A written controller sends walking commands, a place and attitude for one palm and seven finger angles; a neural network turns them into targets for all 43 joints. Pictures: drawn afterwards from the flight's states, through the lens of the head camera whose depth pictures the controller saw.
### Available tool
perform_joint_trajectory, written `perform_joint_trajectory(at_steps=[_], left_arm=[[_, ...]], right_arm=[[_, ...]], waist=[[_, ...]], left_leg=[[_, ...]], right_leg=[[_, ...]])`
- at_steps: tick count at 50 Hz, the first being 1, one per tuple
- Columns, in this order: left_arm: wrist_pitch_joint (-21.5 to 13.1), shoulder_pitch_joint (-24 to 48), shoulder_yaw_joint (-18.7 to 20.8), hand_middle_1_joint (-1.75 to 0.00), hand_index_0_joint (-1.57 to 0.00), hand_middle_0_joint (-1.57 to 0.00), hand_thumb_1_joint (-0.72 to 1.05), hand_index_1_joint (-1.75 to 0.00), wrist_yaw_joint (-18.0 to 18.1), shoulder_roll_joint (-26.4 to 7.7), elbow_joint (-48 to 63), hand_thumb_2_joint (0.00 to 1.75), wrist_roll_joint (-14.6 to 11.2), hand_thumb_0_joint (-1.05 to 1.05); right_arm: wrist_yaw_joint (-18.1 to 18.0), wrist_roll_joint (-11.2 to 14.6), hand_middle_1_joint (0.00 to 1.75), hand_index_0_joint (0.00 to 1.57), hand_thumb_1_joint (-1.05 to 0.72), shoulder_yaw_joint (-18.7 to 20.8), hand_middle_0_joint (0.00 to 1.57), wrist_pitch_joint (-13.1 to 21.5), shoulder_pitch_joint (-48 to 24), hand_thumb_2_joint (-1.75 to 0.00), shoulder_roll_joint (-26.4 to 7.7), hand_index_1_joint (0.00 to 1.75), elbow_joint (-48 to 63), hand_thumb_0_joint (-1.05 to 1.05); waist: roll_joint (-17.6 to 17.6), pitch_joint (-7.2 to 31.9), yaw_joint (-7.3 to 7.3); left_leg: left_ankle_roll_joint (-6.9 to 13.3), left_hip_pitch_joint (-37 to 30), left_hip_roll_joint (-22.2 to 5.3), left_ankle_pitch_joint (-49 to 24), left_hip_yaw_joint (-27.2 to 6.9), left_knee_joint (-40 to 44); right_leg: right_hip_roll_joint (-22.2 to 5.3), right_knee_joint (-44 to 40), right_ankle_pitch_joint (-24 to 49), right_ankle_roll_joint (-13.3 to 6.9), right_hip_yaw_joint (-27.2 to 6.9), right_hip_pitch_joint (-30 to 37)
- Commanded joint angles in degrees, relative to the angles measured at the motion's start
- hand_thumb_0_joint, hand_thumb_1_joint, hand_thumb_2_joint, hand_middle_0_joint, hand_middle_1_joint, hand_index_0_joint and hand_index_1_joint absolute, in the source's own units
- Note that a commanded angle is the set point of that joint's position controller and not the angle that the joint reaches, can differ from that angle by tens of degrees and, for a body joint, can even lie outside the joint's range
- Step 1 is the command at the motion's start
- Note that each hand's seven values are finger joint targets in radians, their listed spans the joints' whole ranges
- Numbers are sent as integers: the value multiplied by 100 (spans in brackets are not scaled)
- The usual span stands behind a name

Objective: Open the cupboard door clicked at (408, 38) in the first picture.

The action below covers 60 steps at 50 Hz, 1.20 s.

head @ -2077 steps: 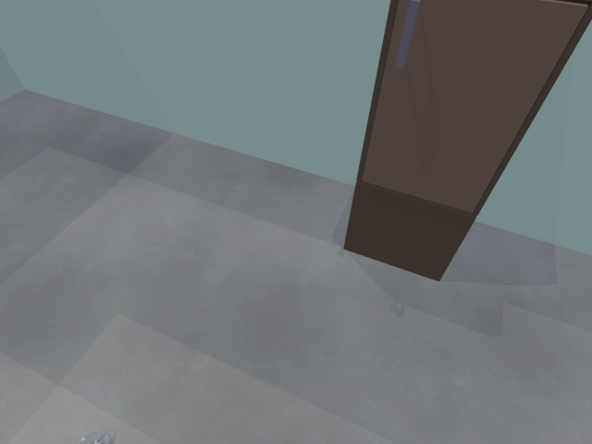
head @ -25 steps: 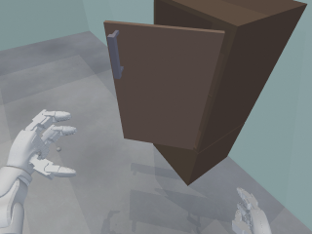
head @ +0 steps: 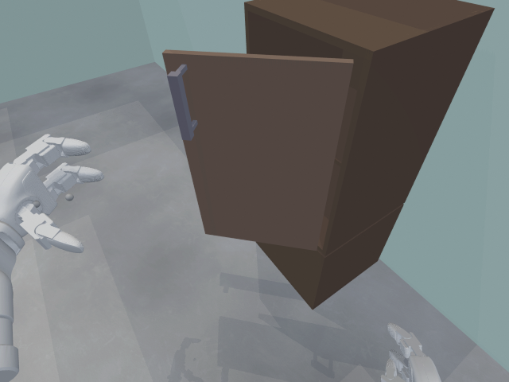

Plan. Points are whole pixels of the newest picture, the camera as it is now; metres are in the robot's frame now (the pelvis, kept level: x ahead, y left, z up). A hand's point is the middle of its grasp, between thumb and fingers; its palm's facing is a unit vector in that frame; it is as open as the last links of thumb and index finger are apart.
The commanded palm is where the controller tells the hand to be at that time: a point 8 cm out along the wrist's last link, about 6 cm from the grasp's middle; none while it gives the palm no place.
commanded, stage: raise the hand with hooked fingers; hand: left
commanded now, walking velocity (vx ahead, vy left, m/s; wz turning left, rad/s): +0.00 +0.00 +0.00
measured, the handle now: (185, 103) +0.60 +0.21 +0.16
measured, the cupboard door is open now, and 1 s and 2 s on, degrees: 44 44 44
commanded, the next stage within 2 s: move the hooked fingers beside the handle in 0.40 s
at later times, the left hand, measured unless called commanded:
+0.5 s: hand (85, 198) +0.30 +0.27 +0.18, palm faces -0.03 -1.00 -0.07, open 14.0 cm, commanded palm +0.27 +0.31 +0.18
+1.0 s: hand (102, 167) +0.37 +0.27 +0.18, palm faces -0.05 -1.00 -0.02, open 14.0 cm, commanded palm +0.35 +0.32 +0.17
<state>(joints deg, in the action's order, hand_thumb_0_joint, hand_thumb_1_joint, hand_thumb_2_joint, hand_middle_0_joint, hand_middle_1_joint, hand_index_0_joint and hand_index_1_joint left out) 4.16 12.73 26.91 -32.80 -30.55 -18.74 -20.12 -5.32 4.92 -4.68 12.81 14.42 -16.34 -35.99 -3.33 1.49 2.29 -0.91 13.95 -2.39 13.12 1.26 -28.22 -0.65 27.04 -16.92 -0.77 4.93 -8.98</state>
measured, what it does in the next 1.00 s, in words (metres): stands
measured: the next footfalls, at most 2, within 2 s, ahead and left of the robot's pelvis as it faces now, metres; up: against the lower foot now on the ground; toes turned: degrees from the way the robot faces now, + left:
none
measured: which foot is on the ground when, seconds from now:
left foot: down 0.00-1.00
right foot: down 0.00-1.00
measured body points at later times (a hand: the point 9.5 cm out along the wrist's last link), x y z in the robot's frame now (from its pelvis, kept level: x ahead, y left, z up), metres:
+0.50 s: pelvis +0.01 +0.00 +0.00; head -0.01 -0.03 +0.45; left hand +0.30 +0.32 +0.18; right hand +0.19 -0.24 -0.07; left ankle +0.02 +0.13 -0.74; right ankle -0.03 -0.11 -0.74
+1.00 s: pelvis +0.01 +0.01 +0.00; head +0.01 +0.00 +0.45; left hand +0.36 +0.33 +0.18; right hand +0.14 -0.25 -0.09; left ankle +0.02 +0.13 -0.74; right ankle -0.03 -0.11 -0.74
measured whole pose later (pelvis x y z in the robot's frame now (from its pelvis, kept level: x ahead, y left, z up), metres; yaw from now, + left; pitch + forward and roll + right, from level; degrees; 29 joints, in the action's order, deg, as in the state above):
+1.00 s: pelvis +0.01 +0.01 +0.00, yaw -1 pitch +1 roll +0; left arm 1.8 25.9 25.9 -31.1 -30.8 -34.5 -16.3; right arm -5.1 4.7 -3.6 9.8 16.2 -17.1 -35.8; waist -2.0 2.1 -0.2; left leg -0.4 16.2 -2.4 13.8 2.7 -28.8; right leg -0.8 27.8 -17.1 -0.3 3.3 -12.0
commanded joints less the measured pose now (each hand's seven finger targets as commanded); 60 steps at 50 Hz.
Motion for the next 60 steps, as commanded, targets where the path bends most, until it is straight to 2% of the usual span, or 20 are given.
perform_joint_trajectory(at_steps=[1,3,5,8,10,13,16,18,25,28,29,32,35,39,43,45,49,55,58,60], left_arm=[[-215,1407,403,-120,-30,-30,-50,-120,-123,-1438,1048,30,-163,0],[-274,1484,538,-120,-30,-30,-50,-120,-53,-1579,1236,30,-195,0],[-373,1563,672,-120,-30,-30,-50,-120,29,-1669,1466,30,-167,0],[-493,1600,810,-120,-30,-30,-50,-120,153,-1770,1734,30,-172,0],[-455,1583,717,-120,-30,-30,-50,-120,192,-1634,1535,30,-114,0],[-405,1547,654,-120,-30,-30,-50,-120,193,-1590,1457,30,-117,0],[-330,1585,575,-120,-30,-30,-50,-120,162,-1513,1469,30,-84,0],[-298,1516,519,-120,-30,-30,-50,-120,131,-1458,1391,30,-133,0],[-299,1574,557,-120,-30,-30,-50,-120,106,-1503,1421,30,-132,0],[-293,2034,377,-120,-30,-30,-50,-120,131,-1460,975,30,-115,0],[-297,2304,401,-120,-30,-30,-50,-120,132,-1573,802,30,-73,0],[-434,2899,222,-120,-30,-30,-50,-120,135,-1562,698,30,49,0],[-552,3278,160,-120,-30,-30,-50,-120,159,-1613,405,30,103,0],[-599,3302,134,-120,-30,-30,-50,-120,106,-1609,-17,30,126,0],[-561,3097,378,-120,-30,-30,-50,-120,145,-1821,-308,30,153,0],[-555,3158,458,-120,-30,-30,-50,-120,160,-1909,-421,30,200,0],[-641,3494,453,-120,-30,-30,-50,-120,181,-1984,-375,30,219,0],[-762,4348,-53,-120,-30,-30,-50,-120,244,-1644,-767,30,329,0],[-821,4800,0,-120,-30,-30,-50,-120,280,-1891,-1383,30,409,0],[-907,5263,-70,-120,-30,-30,-50,-120,307,-1960,-1675,30,521,0]], right_arm=[[-10,28,30,20,-90,375,20,321,-706,-90,-723,30,1043,0],[3,14,30,20,-90,367,20,313,-725,-90,-708,30,1073,0],[-5,-1,30,20,-90,393,20,338,-720,-90,-694,30,1074,0],[-26,-25,30,20,-90,387,20,352,-701,-90,-658,30,1062,0],[-47,-17,30,20,-90,385,20,342,-687,-90,-651,30,1032,0],[-76,-7,30,20,-90,386,20,328,-686,-90,-648,30,1031,0],[-86,3,30,20,-90,390,20,315,-703,-90,-650,30,1034,0],[-84,9,30,20,-90,375,20,279,-696,-90,-655,30,1031,0],[-82,10,30,20,-90,374,20,247,-735,-90,-640,30,1037,0],[-124,22,30,20,-90,347,20,186,-657,-90,-665,30,927,0],[-144,25,30,20,-90,363,20,184,-662,-90,-700,30,885,0],[-195,18,30,20,-90,362,20,189,-619,-90,-698,30,875,0],[-214,0,30,20,-90,357,20,181,-539,-90,-727,30,790,0],[-167,-14,30,20,-90,360,20,147,-498,-90,-762,30,798,0],[-83,-30,30,20,-90,395,20,77,-392,-90,-808,30,851,0],[-58,-29,30,20,-90,422,20,30,-334,-90,-845,30,868,0],[-45,-35,30,20,-90,460,20,-22,-243,-90,-868,30,884,0],[-111,-34,30,20,-90,487,20,-81,-41,-90,-915,30,704,0],[-149,-48,30,20,-90,496,20,-158,127,-90,-988,30,543,0],[-166,-57,30,20,-90,504,20,-188,186,-90,-1001,30,467,0]], waist=[[109,1022,20],[194,972,55],[-64,1190,57],[-107,1213,78],[-211,1077,49],[-99,931,60],[-174,1107,24],[46,1013,26],[-76,1143,18],[228,761,-107],[85,719,-143],[-258,1041,-198],[-162,1209,-255],[-91,1316,-178],[-20,1356,-56],[73,1407,-80],[-98,1498,-143],[-211,1333,-392],[59,1259,-477],[-141,1340,-553]], left_leg=[[301,-823,313,-947,-59,159],[299,-748,318,-967,-60,130],[309,-912,320,-1100,-34,120],[316,-955,315,-1229,2,110],[301,-919,302,-1145,12,179],[313,-899,300,-1103,17,186],[312,-999,306,-1209,24,175],[305,-927,301,-1158,13,173],[308,-1045,307,-1212,2,187],[294,-857,292,-952,-24,230],[295,-842,288,-851,-49,240],[292,-1018,293,-802,-85,227],[296,-1055,286,-845,-116,193],[291,-960,286,-1099,-125,165],[281,-828,283,-1302,-106,140],[292,-772,274,-1374,-87,127],[297,-835,263,-1399,-64,81],[290,-889,235,-1084,-113,84],[301,-723,225,-855,-130,71],[300,-721,231,-831,-145,17]], right_leg=[[108,-364,1691,72,-268,-357],[105,-373,1674,79,-305,-288],[116,-326,1831,65,-286,-244],[105,-321,2023,83,-305,-124],[128,-334,1922,67,-254,-207],[113,-383,1892,95,-296,-231],[117,-342,2066,91,-257,-209],[128,-371,2003,108,-267,-200],[150,-351,2016,85,-234,-245],[179,-455,1676,88,-224,-455],[175,-479,1550,83,-245,-572],[144,-446,1369,34,-249,-561],[158,-430,1413,15,-245,-537],[143,-323,1725,-17,-228,-419],[139,-247,1916,-44,-203,-299],[136,-188,2051,-25,-200,-313],[153,-184,2019,-24,-229,-398],[183,-251,1566,-35,-207,-825],[178,-284,1309,-33,-219,-941],[161,-246,1280,-34,-240,-1036]])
